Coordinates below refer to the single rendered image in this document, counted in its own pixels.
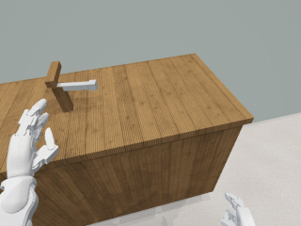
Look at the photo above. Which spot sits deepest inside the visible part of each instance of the tap lever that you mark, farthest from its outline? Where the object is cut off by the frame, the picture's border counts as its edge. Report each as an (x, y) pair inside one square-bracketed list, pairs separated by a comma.
[(91, 85)]

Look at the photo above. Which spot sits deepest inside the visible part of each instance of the left robot hand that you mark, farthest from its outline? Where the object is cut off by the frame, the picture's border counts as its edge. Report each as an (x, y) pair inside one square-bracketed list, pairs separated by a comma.
[(22, 147)]

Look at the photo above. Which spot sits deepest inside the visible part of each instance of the right robot hand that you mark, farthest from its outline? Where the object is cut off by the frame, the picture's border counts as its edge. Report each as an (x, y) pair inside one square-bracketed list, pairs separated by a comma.
[(242, 217)]

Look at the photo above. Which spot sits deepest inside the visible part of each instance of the counter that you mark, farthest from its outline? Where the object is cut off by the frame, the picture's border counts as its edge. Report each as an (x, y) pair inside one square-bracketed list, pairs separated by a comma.
[(154, 132)]

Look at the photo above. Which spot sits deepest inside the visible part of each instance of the robot left forearm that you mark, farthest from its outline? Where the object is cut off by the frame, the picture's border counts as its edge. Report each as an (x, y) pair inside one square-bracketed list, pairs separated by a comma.
[(18, 201)]

